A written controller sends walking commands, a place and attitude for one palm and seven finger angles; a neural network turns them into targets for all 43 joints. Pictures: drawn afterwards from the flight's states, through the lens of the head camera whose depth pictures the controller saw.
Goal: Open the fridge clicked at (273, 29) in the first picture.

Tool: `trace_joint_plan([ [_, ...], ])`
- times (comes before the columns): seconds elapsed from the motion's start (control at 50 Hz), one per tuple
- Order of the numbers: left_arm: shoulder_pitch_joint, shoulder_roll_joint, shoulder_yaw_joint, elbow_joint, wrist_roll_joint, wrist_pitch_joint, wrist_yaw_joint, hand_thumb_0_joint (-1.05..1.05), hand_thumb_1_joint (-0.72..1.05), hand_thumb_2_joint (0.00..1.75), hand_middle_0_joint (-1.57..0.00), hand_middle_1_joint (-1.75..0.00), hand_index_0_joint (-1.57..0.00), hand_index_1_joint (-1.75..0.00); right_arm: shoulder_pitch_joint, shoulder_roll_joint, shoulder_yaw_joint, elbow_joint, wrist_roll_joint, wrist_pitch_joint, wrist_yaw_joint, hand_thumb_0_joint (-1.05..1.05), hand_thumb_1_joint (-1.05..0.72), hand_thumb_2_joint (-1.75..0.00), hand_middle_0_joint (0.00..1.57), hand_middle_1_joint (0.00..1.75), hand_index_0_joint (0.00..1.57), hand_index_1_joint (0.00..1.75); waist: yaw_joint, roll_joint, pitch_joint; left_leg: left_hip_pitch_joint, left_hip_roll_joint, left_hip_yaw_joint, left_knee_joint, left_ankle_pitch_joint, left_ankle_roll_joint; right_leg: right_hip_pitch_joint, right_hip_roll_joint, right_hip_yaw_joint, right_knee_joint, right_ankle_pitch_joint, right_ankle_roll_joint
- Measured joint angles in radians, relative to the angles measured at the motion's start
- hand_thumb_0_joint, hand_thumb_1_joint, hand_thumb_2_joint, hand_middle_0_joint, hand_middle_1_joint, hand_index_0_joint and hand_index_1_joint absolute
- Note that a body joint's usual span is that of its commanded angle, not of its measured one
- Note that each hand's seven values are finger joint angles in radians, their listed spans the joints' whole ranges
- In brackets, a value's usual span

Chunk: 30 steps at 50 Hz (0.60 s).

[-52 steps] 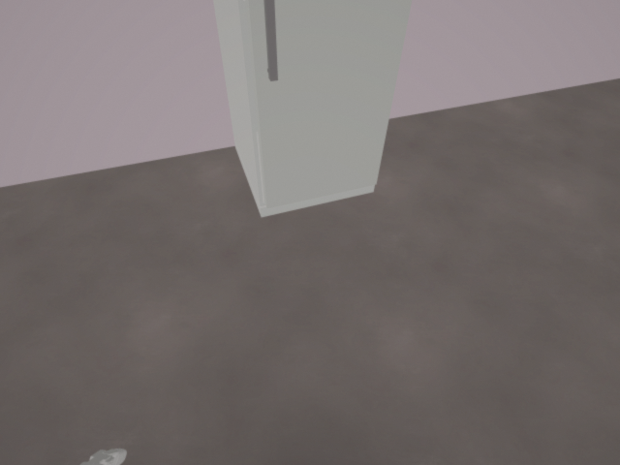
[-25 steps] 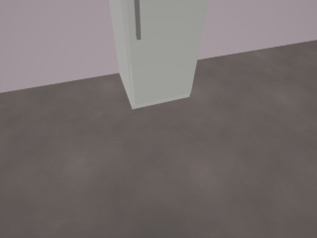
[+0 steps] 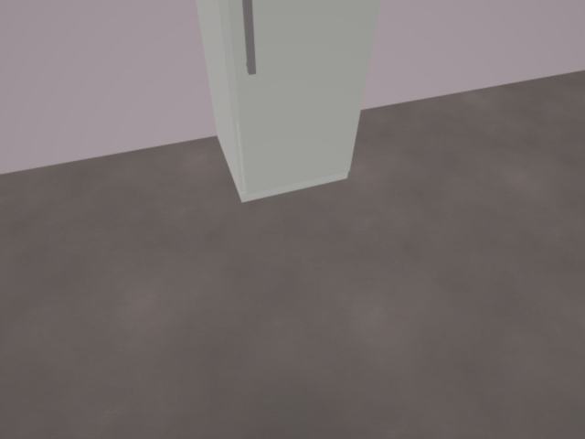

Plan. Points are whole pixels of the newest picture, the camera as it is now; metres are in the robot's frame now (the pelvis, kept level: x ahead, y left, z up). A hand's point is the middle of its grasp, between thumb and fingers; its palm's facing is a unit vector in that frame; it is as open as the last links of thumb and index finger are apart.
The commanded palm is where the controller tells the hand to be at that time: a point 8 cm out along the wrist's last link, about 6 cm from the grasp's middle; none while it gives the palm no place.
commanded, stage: look at it before walking up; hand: left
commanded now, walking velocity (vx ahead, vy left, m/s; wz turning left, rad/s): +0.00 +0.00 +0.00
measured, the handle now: out of the picture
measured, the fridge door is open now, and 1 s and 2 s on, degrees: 0 0 0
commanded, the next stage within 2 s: walk to a spot facing it in 0.40 s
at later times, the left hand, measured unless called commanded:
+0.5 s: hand out of the picture +0.08 +0.24 -0.16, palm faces -0.03 -0.94 -0.33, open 7.4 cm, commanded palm none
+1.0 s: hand (215, 435) +0.17 +0.14 -0.19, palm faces -0.14 -0.97 -0.22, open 7.4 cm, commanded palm none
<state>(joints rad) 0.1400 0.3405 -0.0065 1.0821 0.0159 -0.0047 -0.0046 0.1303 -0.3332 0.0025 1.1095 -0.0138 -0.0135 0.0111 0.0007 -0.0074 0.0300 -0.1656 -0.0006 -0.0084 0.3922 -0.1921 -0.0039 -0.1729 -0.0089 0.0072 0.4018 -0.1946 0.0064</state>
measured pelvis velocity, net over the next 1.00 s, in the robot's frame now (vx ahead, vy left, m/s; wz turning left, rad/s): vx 0.11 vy -0.05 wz -0.20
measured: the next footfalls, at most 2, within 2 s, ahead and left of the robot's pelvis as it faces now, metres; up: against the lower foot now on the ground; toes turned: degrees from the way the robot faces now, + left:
right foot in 0.92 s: +0.14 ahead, -0.16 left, +0.00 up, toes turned -16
left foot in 1.34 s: +0.41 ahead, +0.03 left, +0.00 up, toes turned -9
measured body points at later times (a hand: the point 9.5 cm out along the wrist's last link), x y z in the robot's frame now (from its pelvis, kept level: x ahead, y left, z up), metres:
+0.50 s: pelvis +0.01 +0.00 +0.00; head +0.01 +0.00 +0.45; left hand +0.08 +0.29 -0.13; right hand +0.09 -0.30 -0.13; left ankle +0.01 +0.12 -0.74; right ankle +0.02 -0.12 -0.74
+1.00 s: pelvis +0.11 -0.05 -0.03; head +0.13 -0.06 +0.42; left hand +0.18 +0.19 -0.17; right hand +0.03 -0.29 -0.18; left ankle +0.04 +0.10 -0.68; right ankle +0.11 -0.15 -0.74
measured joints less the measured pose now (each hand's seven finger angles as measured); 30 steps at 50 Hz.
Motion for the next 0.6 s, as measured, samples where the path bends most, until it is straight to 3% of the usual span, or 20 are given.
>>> trace_joint_plan([
  [0.6,0.021,-0.012,0.006,-0.001,0.001,0.011,0.005,0.01,0.90,0.90,-0.20,-0.30,-0.21,-0.30,-0.006,0.008,0.002,-0.003,-0.006,0.010,-0.006,0.00,-0.91,-0.90,0.20,0.30,0.20,0.30,0.013,0.005,-0.005,0.011,0.016,0.014,0.004,-0.023,-0.010,0.005,0.016,0.013,0.001,-0.015,-0.008],
])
